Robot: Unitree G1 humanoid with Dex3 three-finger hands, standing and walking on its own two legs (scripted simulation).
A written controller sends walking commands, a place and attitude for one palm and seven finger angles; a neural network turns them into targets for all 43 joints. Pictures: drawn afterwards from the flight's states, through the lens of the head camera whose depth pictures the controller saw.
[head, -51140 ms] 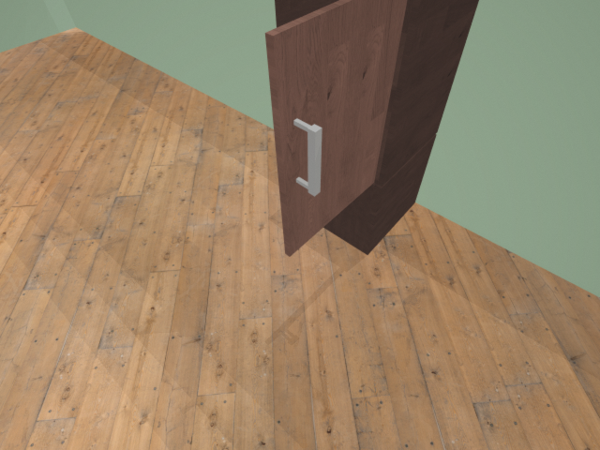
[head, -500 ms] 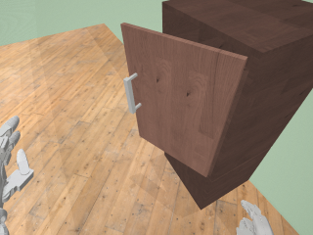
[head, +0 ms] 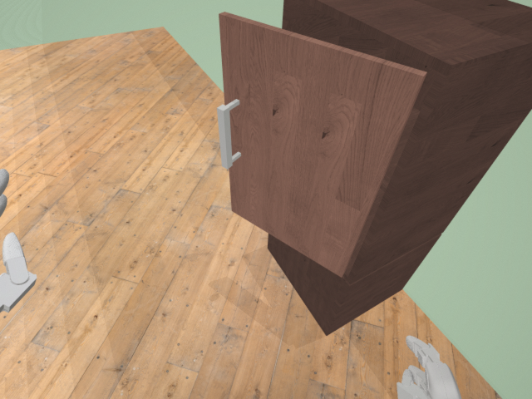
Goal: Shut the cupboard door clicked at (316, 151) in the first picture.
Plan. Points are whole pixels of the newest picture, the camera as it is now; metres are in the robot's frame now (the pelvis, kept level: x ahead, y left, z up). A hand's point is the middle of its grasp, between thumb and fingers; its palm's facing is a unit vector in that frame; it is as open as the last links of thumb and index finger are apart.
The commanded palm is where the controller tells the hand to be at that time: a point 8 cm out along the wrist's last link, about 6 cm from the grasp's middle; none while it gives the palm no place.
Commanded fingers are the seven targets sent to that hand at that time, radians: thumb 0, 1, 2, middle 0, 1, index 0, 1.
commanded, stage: step back with the hand held close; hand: left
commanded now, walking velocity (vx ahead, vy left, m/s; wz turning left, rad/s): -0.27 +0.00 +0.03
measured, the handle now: (230, 135) +0.69 +0.13 +0.01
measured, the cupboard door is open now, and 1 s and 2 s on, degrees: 24 24 24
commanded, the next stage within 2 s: stop stepping back and stand still in 0.70 s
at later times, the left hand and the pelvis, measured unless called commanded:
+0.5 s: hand out of the picture +0.12 +0.28 +0.18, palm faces +0.48 -0.73 -0.49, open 7.4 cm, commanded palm +0.04 +0.31 +0.19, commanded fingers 0.00 0.90 0.90 -0.20 -0.30 -0.20 -0.30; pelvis -0.07 +0.00 -0.01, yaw +6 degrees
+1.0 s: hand out of the picture +0.02 +0.23 +0.20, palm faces +0.35 -0.83 -0.44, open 7.4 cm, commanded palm -0.04 +0.28 +0.19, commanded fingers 0.00 0.90 0.90 -0.20 -0.30 -0.20 -0.30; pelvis -0.19 -0.02 -0.01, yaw -3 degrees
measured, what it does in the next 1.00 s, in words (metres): walks backwards: right foot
